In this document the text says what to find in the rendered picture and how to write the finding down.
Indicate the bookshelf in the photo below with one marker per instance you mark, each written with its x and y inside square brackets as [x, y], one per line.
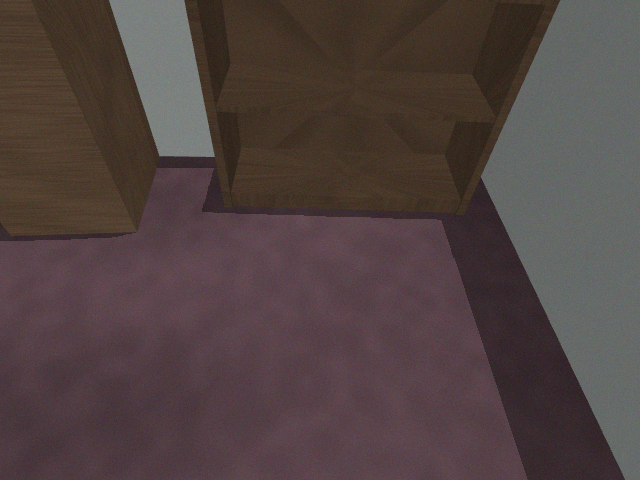
[390, 105]

